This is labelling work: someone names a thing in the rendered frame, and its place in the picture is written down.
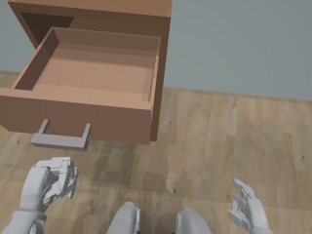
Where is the handle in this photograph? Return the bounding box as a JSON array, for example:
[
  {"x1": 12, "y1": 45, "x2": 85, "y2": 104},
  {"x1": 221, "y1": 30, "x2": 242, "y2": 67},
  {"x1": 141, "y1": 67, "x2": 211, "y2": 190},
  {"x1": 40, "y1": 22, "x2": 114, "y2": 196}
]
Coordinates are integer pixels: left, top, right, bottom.
[{"x1": 30, "y1": 119, "x2": 92, "y2": 152}]

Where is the robot left thigh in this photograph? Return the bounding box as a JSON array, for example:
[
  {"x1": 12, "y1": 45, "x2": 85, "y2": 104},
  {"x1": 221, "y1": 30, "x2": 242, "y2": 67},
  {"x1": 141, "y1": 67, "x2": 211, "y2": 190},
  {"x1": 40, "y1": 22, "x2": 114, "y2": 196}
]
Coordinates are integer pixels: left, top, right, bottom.
[{"x1": 106, "y1": 205, "x2": 141, "y2": 234}]

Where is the robot thigh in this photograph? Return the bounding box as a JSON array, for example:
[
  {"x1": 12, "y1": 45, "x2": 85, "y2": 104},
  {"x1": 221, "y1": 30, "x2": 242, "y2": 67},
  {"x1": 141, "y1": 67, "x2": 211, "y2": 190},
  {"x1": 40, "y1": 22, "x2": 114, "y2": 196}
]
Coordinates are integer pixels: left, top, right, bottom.
[
  {"x1": 175, "y1": 211, "x2": 213, "y2": 234},
  {"x1": 106, "y1": 205, "x2": 141, "y2": 234}
]

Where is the robot right thigh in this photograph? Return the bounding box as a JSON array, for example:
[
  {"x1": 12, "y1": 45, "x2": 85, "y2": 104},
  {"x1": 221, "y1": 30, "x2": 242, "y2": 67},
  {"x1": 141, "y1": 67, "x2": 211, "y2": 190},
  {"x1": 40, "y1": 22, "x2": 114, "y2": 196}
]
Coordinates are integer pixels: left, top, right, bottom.
[{"x1": 175, "y1": 211, "x2": 213, "y2": 234}]

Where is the robot left hand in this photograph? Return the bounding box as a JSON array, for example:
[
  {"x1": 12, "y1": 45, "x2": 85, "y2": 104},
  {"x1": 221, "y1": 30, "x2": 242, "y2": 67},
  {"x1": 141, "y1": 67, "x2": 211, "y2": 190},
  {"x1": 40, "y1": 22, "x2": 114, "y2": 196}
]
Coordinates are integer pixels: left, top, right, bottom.
[{"x1": 19, "y1": 157, "x2": 79, "y2": 213}]

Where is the drawer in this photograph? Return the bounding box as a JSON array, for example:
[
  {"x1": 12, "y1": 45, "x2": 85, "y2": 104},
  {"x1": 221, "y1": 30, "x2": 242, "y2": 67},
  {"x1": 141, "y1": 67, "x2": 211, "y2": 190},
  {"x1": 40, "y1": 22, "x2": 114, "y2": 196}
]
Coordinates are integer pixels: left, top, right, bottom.
[{"x1": 0, "y1": 26, "x2": 162, "y2": 145}]

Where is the cabinet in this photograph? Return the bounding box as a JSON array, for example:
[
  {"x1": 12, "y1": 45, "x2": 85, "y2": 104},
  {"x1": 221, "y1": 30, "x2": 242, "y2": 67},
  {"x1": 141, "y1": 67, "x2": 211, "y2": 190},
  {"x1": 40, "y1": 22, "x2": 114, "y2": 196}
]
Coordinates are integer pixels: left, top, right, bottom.
[{"x1": 7, "y1": 0, "x2": 173, "y2": 141}]

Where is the robot right hand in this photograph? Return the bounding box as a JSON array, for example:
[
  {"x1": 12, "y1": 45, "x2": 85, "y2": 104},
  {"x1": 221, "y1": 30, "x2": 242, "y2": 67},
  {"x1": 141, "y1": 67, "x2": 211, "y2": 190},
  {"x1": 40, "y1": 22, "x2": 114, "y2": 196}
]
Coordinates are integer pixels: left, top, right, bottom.
[{"x1": 229, "y1": 178, "x2": 270, "y2": 233}]

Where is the left robot forearm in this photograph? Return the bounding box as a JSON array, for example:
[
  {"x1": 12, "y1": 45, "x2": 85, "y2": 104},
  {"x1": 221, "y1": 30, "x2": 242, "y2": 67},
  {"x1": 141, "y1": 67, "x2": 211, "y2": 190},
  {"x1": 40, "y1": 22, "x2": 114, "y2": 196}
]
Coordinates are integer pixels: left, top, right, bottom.
[{"x1": 1, "y1": 209, "x2": 47, "y2": 234}]

